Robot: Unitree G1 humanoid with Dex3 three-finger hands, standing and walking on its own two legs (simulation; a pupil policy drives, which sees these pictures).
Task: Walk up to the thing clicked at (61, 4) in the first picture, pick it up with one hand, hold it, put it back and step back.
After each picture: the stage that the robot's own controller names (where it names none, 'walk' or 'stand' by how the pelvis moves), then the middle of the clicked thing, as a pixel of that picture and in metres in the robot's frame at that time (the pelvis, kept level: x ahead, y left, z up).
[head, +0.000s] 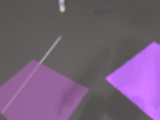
stand; (61, 3) +2.35 +0.41 -0.65
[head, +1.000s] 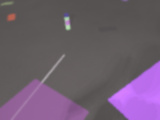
walk; (67, 21) +2.24 +0.50 -0.65
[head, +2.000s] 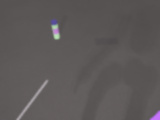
walk; (55, 29) +1.63 +0.49 -0.65
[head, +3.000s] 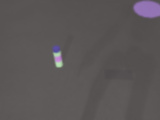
walk; (57, 56) +1.17 +0.37 -0.65
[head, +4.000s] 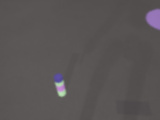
walk; (60, 85) +0.81 +0.28 -0.65
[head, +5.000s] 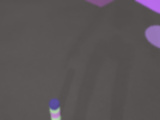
walk; (55, 111) +0.57 +0.21 -0.63
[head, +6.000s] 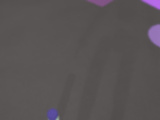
stand; out of the picture +0.50 +0.22 -0.65
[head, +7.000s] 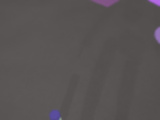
stand; out of the picture +0.49 +0.22 -0.64
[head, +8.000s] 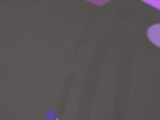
stand; out of the picture +0.49 +0.22 -0.65
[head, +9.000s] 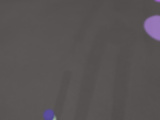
stand; out of the picture +0.47 +0.25 -0.65
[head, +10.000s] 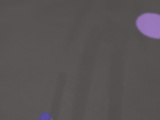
stand; out of the picture +0.45 +0.28 -0.65
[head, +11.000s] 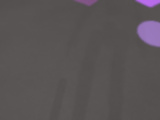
stand; out of the picture +0.42 +0.26 -0.66
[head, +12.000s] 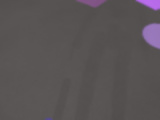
stand; out of the picture +0.44 +0.24 -0.66
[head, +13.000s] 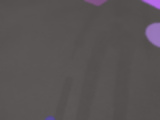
stand; out of the picture +0.44 +0.23 -0.66
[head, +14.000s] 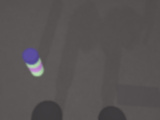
go down; (34, 63) +0.50 +0.25 -0.39
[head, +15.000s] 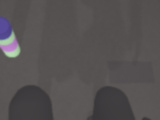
go down; (6, 40) +0.51 +0.31 -0.26
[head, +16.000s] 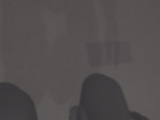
close in; out of the picture +0.48 +0.35 -0.19
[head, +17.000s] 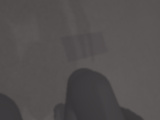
close; out of the picture +0.46 +0.37 -0.16
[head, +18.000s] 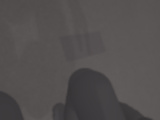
lift; out of the picture +0.43 +0.36 -0.16
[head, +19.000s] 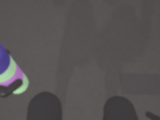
lift; (6, 73) +0.34 +0.26 -0.02
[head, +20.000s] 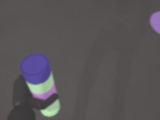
hold; (43, 89) +0.32 +0.15 +0.04
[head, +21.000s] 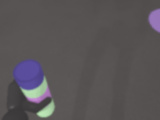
hold; (38, 92) +0.32 +0.17 +0.02
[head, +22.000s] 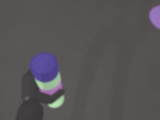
crouch; (50, 84) +0.35 +0.13 +0.02
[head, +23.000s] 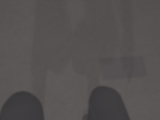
crouch; out of the picture +0.48 +0.29 -0.06
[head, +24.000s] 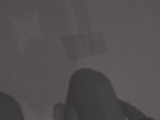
lower; out of the picture +0.43 +0.37 -0.17
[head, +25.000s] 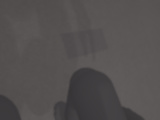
lower; out of the picture +0.43 +0.38 -0.17
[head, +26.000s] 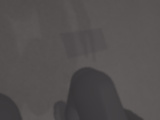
lower; out of the picture +0.43 +0.38 -0.17
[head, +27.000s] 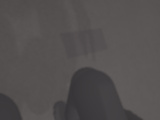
lower; out of the picture +0.44 +0.38 -0.17
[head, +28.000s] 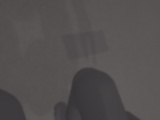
loosen; out of the picture +0.44 +0.35 -0.17
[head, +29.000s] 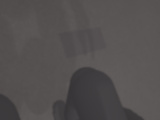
rise; out of the picture +0.44 +0.36 -0.17
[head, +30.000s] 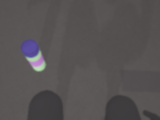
walk; (35, 57) +0.50 +0.27 -0.32
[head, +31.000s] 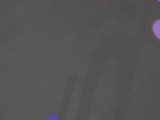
stand; out of the picture +0.44 +0.20 -0.59
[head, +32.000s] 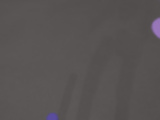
stand; out of the picture +0.44 +0.22 -0.60
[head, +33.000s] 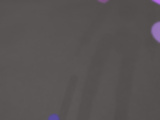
stand; out of the picture +0.44 +0.21 -0.63
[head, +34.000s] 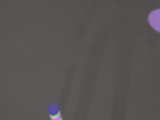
walk; (55, 115) +0.47 +0.22 -0.64
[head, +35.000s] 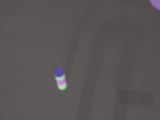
walk; (60, 78) +0.69 +0.23 -0.63
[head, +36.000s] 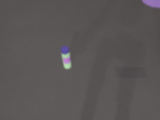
walk; (66, 57) +1.02 +0.25 -0.64
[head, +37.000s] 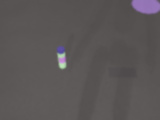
stand; (61, 57) +1.10 +0.24 -0.65
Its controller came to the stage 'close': yes
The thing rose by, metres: 0.68
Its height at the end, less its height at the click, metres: +0.00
